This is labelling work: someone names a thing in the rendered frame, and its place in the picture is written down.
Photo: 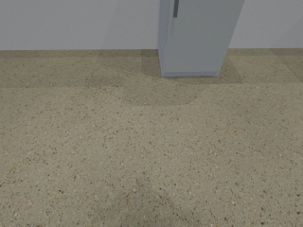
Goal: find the fridge door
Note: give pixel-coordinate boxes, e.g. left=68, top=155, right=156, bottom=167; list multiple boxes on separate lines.
left=164, top=0, right=245, bottom=73

